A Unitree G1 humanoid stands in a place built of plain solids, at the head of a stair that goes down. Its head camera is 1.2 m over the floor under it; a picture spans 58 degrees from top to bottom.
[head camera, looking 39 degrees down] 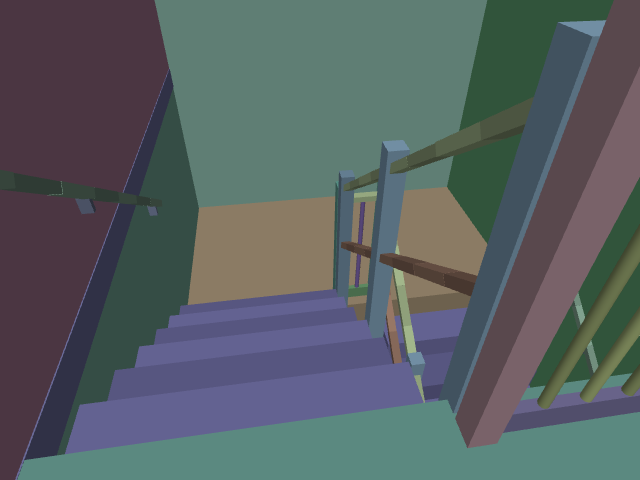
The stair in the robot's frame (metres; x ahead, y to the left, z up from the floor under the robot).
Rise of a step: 0.21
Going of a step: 0.29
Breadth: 1.20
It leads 9 degrees to the left of straight ahead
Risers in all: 7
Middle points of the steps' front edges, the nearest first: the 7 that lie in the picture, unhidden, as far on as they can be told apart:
0.63 0.21 0.00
0.91 0.25 -0.21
1.19 0.29 -0.41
1.47 0.34 -0.62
1.76 0.38 -0.83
2.04 0.42 -1.04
2.32 0.47 -1.25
